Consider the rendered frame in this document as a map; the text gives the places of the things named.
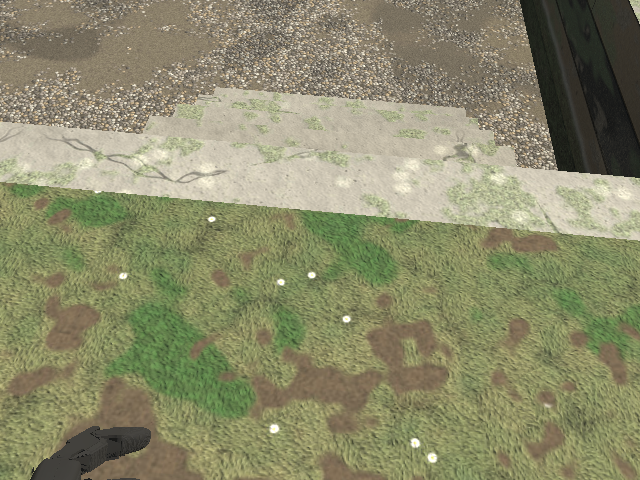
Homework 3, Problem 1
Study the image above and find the robot left hand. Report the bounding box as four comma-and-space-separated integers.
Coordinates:
30, 426, 151, 480

